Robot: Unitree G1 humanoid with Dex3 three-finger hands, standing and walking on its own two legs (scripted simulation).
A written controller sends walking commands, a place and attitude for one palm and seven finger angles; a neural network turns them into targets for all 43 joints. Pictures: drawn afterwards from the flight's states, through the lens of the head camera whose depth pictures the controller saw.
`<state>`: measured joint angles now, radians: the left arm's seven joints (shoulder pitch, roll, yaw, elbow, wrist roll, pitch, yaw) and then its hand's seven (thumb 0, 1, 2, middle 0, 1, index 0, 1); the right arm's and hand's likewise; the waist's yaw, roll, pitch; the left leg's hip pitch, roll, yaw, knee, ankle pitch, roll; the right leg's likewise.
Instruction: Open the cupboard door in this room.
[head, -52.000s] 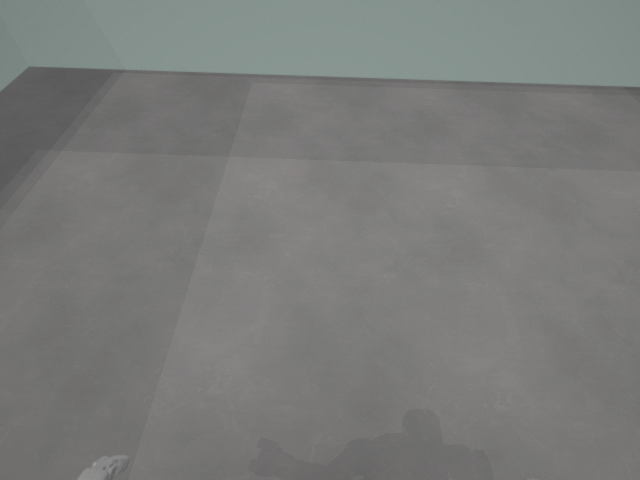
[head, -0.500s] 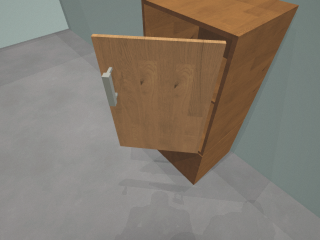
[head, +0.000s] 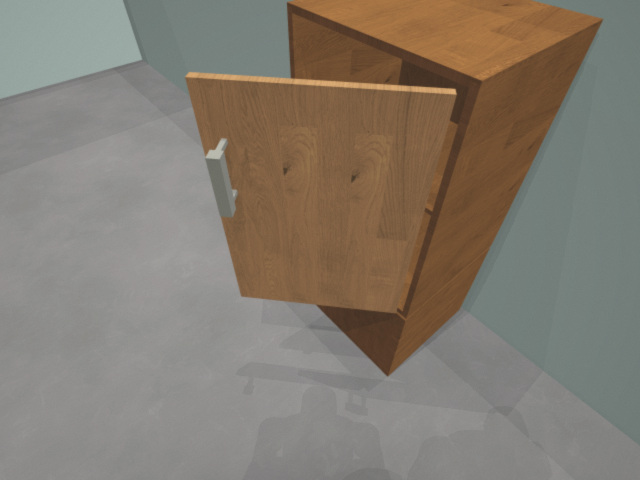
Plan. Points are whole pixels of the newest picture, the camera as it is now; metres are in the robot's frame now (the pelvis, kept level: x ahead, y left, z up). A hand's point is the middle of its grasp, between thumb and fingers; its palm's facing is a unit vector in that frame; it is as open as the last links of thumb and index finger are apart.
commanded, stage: come to a stop and stand still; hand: left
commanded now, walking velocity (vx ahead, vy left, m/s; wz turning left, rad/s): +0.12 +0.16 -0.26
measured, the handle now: (225, 178) +0.59 +0.22 +0.04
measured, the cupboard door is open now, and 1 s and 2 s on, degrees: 42 42 42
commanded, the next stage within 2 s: look again from close up in 1.10 s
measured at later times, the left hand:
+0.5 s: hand out of the picture +0.07 +0.21 -0.18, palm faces -0.03 -0.97 -0.22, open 7.3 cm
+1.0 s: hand out of the picture +0.04 +0.17 -0.17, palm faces -0.03 -0.97 -0.24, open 7.3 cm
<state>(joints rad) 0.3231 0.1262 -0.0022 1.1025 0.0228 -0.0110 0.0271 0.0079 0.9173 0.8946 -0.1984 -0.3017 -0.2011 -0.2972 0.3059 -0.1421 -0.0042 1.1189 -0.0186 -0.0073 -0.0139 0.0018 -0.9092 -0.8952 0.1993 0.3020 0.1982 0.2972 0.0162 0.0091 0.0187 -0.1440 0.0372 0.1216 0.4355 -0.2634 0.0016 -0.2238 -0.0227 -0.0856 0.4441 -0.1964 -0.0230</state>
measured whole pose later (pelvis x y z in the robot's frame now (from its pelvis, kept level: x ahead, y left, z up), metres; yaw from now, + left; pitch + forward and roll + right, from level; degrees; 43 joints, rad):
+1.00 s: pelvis +0.01 -0.01 +0.00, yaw -2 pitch -1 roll +1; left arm 0.25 0.16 -0.02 1.08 0.01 -0.01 0.02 0.01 0.93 0.89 -0.20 -0.30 -0.20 -0.30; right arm 0.27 -0.18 0.00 1.06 -0.02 -0.01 -0.01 0.00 -0.91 -0.90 0.20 0.30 0.20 0.30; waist -0.01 0.04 0.03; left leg -0.13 0.05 0.14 0.44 -0.29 -0.01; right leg -0.24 -0.01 -0.06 0.49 -0.24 -0.03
